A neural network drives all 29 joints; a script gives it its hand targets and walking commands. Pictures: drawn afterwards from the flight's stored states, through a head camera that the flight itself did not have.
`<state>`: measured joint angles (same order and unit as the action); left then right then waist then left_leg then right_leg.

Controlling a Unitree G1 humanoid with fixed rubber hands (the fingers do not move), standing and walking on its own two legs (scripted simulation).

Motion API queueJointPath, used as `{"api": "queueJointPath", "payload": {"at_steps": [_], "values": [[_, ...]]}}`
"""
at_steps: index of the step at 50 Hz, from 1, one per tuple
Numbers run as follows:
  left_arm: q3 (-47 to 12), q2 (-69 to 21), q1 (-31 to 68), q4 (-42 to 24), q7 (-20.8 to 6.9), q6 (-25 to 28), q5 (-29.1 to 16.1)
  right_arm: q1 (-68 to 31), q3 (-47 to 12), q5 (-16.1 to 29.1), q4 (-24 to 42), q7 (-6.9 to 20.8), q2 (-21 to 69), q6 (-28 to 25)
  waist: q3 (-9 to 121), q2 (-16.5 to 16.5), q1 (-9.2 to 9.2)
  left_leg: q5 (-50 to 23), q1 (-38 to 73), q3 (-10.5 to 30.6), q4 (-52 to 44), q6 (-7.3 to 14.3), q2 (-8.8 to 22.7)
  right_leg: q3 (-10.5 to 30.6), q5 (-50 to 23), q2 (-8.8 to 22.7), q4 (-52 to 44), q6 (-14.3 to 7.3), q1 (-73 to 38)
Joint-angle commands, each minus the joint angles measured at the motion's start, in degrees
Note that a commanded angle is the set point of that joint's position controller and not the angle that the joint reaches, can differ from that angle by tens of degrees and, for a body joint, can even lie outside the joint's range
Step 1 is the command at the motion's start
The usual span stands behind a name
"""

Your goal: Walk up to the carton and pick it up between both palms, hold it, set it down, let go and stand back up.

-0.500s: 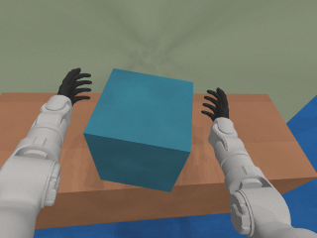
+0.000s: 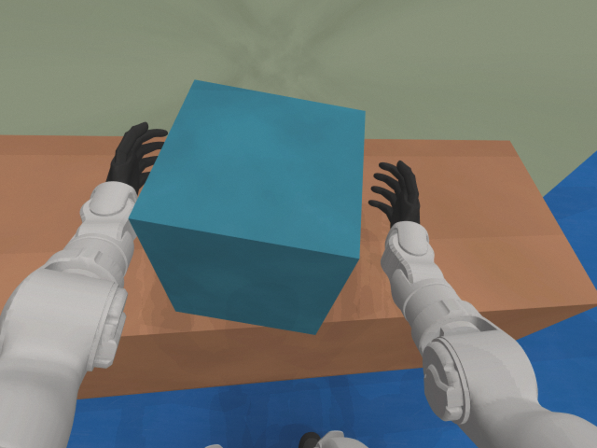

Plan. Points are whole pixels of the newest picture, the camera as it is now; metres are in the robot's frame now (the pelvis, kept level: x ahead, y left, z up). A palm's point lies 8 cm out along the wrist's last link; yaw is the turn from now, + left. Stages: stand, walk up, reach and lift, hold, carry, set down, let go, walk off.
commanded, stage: reach and lift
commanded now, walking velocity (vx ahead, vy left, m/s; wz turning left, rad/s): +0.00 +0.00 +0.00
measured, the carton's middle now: (261, 220) +0.44 +0.01 -0.01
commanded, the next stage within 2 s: none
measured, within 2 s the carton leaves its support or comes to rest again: neither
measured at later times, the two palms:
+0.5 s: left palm (131, 181) +0.46 +0.19 +0.06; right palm (381, 219) +0.40 -0.15 +0.05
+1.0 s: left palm (138, 186) +0.46 +0.18 +0.05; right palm (378, 223) +0.40 -0.15 +0.04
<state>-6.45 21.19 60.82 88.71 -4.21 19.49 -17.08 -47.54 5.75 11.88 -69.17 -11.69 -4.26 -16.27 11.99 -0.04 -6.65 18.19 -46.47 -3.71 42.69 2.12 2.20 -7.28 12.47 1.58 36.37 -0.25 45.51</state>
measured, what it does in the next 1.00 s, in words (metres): stands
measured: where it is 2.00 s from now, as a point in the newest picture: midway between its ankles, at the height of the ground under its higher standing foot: outside the picture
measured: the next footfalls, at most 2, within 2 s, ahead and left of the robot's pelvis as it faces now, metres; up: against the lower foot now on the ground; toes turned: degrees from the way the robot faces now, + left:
none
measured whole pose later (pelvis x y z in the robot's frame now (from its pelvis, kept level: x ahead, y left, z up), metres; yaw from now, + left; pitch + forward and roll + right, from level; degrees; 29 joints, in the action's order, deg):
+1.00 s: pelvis -0.01 +0.02 -0.01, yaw +0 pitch +19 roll -4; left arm 2.8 17.6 65.0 92.0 -4.3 19.7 -3.7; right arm -53.6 25.3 -5.5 -77.1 -12.5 0.5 -20.2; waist 8.3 -0.2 -7.1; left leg 20.1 -46.1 -3.7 46.9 4.0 1.4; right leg -7.0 13.8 2.6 39.8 1.1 44.6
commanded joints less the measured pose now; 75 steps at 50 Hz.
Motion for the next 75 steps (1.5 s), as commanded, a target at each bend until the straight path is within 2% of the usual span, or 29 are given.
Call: {"api": "queueJointPath", "payload": {"at_steps": [1, 3, 5, 7, 11, 14, 16, 17, 20, 23, 25, 27, 29, 31, 34, 38, 39, 41, 42, 44, 45, 46, 48, 50, 53, 56, 59, 64, 75], "values": [[-0.5, 8.8, 26.5, -5.7, 0.1, 1.8, -0.8, -26.0, -0.4, 0.7, 6.2, -0.8, -8.1, -3.2, 43.3, 6.8, -1.7, -25.3, 17.6, 3.1, 0.4, -5.9, -2.7, 3.8, -23.6, -1.9, 3.0, 1.1, -22.0], [1.2, 8.9, 25.5, -5.9, -0.4, 1.2, 0.9, -25.2, -1.0, 0.9, 4.5, -1.1, -7.5, -3.2, 41.0, 7.1, -0.76, -25.8, 17.4, 2.6, 0.4, -5.9, -3.0, 3.6, -23.5, -2.1, 2.7, 1.2, -22.0], [1.8, 8.7, 23.9, -4.5, -1.2, 1.1, 1.6, -24.7, -2.7, 2.2, 4.6, -1.6, -5.6, -3.3, 39.2, 4.7, -0.28, -25.3, 14.0, 2.4, 0.2, -5.0, -3.5, 4.7, -24.9, -1.6, 2.6, 1.5, -25.9], [2.2, 7.9, 24.9, -7.0, -1.0, 1.8, 2.8, -24.3, -2.1, 2.0, 4.2, -1.3, -5.9, -4.2, 40.5, 8.0, -0.17, -27.4, 17.2, 2.6, -0.5, -6.3, -3.0, 3.6, -24.3, -2.4, 2.4, 0.9, -23.1], [0.4, 6.2, 28.2, -8.0, 0.5, 1.8, 1.5, -26.2, 0.9, -0.4, 5.2, -1.0, -5.4, -3.6, 39.1, 8.3, -1.1, -21.4, 19.1, 3.0, -1.7, -6.2, -2.2, 2.6, -14.3, -2.7, 0.7, 0.0, -16.8], [-1.6, 4.3, 30.9, -9.5, 1.6, 1.2, 1.1, -28.1, 4.2, -2.5, 5.4, -0.5, -5.9, -3.5, 40.3, 12.0, -1.62, -23.6, 23.7, 4.0, -0.3, -7.4, -1.2, 1.1, -11.7, -3.2, 1.0, -0.7, -9.3], [-0.6, 3.9, 31.4, -9.5, 1.9, 1.2, 2.4, -28.3, 5.1, -4.3, 4.9, -0.2, -5.0, -3.5, 40.0, 13.9, -0.27, -24.9, 25.8, 4.1, 0.4, -7.6, -0.8, 0.8, -9.8, -3.2, 0.8, -1.3, -7.0], [-0.8, 3.4, 30.4, -9.7, 2.2, 1.3, 2.9, -27.6, 5.7, -4.7, 4.9, -0.2, -5.3, -3.9, 41.5, 13.9, -0.69, -26.5, 27.1, 4.2, 0.9, -7.9, -0.5, 0.7, -11.8, -3.3, 0.9, -1.5, -7.0], [-0.2, 3.1, 30.4, -5.0, 2.0, 1.0, 3.3, -29.8, 5.4, -5.4, 3.3, -0.5, -3.5, -3.6, 37.8, 11.4, 0.02, -22.3, 22.4, 4.2, 0.9, -6.6, -0.9, 1.6, -9.6, -2.5, 1.2, -1.2, -9.1], [-0.7, 1.8, 29.9, -3.9, 2.4, 0.8, 3.2, -29.7, 6.8, -6.5, 1.8, -0.8, -3.8, -3.4, 37.0, 10.8, -0.67, -20.2, 20.6, 4.5, 0.1, -6.6, -0.6, 1.3, -8.6, -2.6, 1.8, -0.8, -9.2], [-0.6, 1.0, 29.6, -6.0, 3.2, 0.3, 4.2, -29.8, 7.1, -5.9, 2.8, -0.8, -4.0, -3.4, 38.3, 11.8, -0.39, -21.4, 22.9, 4.8, -0.4, -7.0, -0.1, 1.1, -8.7, -3.1, 1.4, -1.3, -8.7], [-1.1, -0.7, 30.1, -8.0, 3.6, -0.2, 3.9, -30.5, 6.9, -5.8, 3.1, -0.6, -3.4, -3.3, 39.0, 12.7, -0.05, -27.1, 27.2, 5.6, 0.5, -7.3, 0.4, 0.2, -8.6, -3.9, 1.4, -1.5, -6.2], [-0.6, -1.6, 29.1, -7.2, 3.2, -0.5, 3.9, -29.7, 6.2, -6.5, 2.4, -0.5, -1.4, -2.6, 36.7, 9.9, -0.02, -25.8, 27.1, 5.3, 0.1, -6.5, 0.5, 0.6, -6.9, -3.8, 0.7, -0.9, -5.9], [-0.7, -1.7, 31.2, -7.9, 3.1, 0.5, 4.3, -30.0, 8.3, -8.4, 2.4, -0.2, -1.5, -2.8, 37.5, 11.3, -0.66, -22.3, 24.7, 5.2, -1.0, -7.1, 0.2, 0.4, -7.5, -3.4, 0.8, -1.2, -7.3], [-1.1, -4.9, 30.2, -10.0, 4.0, 1.1, 4.7, -29.0, 9.4, -9.1, 2.7, 0.2, 0.2, -3.1, 37.2, 12.4, -0.65, -23.0, 26.7, 6.2, -0.5, -7.4, 1.0, 0.0, -6.1, -3.5, 1.6, -1.6, -4.4], [3.5, -6.8, 27.7, -8.6, 2.8, 1.9, 8.4, -27.8, 9.6, -12.1, 2.2, 1.5, 4.3, -4.0, 36.0, 9.7, 1.13, -29.0, 29.4, 5.5, -0.2, -6.7, 0.8, 0.3, -7.8, -3.3, 0.3, -1.1, -6.3], [5.4, -7.1, 29.0, -7.8, 2.1, 2.3, 9.8, -29.2, 11.2, -13.9, 3.1, 1.9, 5.8, -4.6, 36.2, 9.9, 1.47, -28.4, 26.6, 5.1, -0.1, -6.4, 0.2, 0.6, -7.2, -2.7, 0.2, -1.0, -7.8], [6.9, -8.5, 28.3, -6.1, 1.6, 2.7, 12.3, -29.4, 14.8, -17.5, 1.5, 2.2, 7.2, -5.4, 33.0, 8.5, 0.53, -24.2, 24.4, 4.9, -1.1, -6.0, 0.2, 0.8, -6.4, -2.5, 0.2, -1.1, -8.5], [7.6, -8.3, 29.6, -5.9, 1.6, 3.0, 13.3, -29.9, 17.3, -19.7, 0.7, 2.3, 6.2, -5.8, 31.1, 9.3, 0.16, -22.3, 24.5, 5.1, -1.8, -6.4, 0.5, 0.6, -4.5, -2.5, 0.2, -1.3, -7.5], [9.7, -9.8, 26.6, -6.6, 1.4, 3.5, 15.5, -27.1, 17.8, -21.6, 0.9, 2.4, 8.9, -6.8, 31.3, 7.9, 0.62, -24.7, 26.2, 4.6, -1.7, -6.0, 0.5, 1.1, -7.2, -2.5, -0.5, -1.0, -10.5], [10.6, -1.9, 27.7, -1.9, -0.6, 2.5, 14.6, -27.7, 17.8, -19.5, -6.7, 1.2, 4.6, -4.6, 22.2, 3.8, -3.47, -12.4, 13.3, 4.5, -0.8, -3.9, -0.6, 2.8, -2.4, -0.9, 0.5, -1.6, -13.8], [9.3, -2.9, 28.3, -3.9, -1.0, 2.4, 13.4, -29.0, 16.4, -18.9, -3.4, 0.5, 6.2, -4.6, 22.3, 2.9, -1.97, -7.4, 9.0, 3.5, -2.7, -2.9, -0.9, 3.5, -1.8, -0.3, 1.3, -1.2, -16.7], [9.5, -2.8, 28.6, -4.4, -0.9, 2.3, 13.4, -28.6, 16.2, -18.8, -3.2, 0.3, 6.8, -4.8, 22.4, 3.3, -2.21, -6.1, 8.6, 3.0, -3.9, -2.6, -0.7, 3.4, -2.6, -0.4, 1.4, -1.1, -18.6], [8.1, -3.6, 30.3, -6.1, -0.4, 2.9, 12.3, -29.3, 15.6, -18.1, -1.6, 0.1, 6.8, -6.3, 29.3, 6.7, -1.39, -9.3, 11.9, 2.4, -3.2, -4.2, -0.3, 2.6, -4.9, -1.0, 2.1, -1.4, -16.4], [8.0, -4.4, 30.9, -9.2, 0.2, 3.9, 12.7, -29.2, 14.4, -16.8, 1.2, 0.0, 7.1, -8.2, 39.4, 11.6, 0.08, -20.7, 18.6, 2.8, 0.4, -7.0, 0.0, 1.7, -10.3, -2.0, 3.4, -1.5, -13.3], [9.9, -7.1, 30.0, -9.9, -0.5, 4.3, 15.7, -28.6, 13.9, -16.7, 1.3, 0.2, 9.7, -9.9, 41.8, 13.2, 1.48, -28.4, 21.6, 2.6, 2.9, -8.1, -0.1, 1.4, -13.2, -2.4, 3.4, -1.5, -12.2], [12.1, -12.7, 28.8, -8.4, -2.2, 4.6, 20.2, -28.7, 14.6, -20.2, 0.3, 1.3, 16.0, -11.6, 38.5, 12.6, 2.33, -30.5, 21.5, 2.0, 3.7, -8.0, -0.5, 1.2, -13.7, -2.6, 2.7, -1.5, -12.7], [16.2, -32.4, 27.5, 1.1, -6.7, 7.2, 30.2, -30.4, 18.4, -34.1, -2.9, 7.1, 36.6, -13.4, 29.3, 11.2, 3.29, -26.8, 20.1, 1.6, 2.6, -7.5, -0.6, 1.2, -12.6, -2.7, 1.2, -2.4, -14.5], [18.0, -35.5, 22.3, 4.5, -7.1, 10.4, 32.1, -23.3, 15.4, -37.9, -6.5, 9.3, 41.5, -14.2, 27.2, 8.6, 2.35, -32.2, 20.6, 2.5, 1.0, -6.7, -0.2, 1.2, -18.1, -3.0, 0.1, -1.6, -19.3]]}}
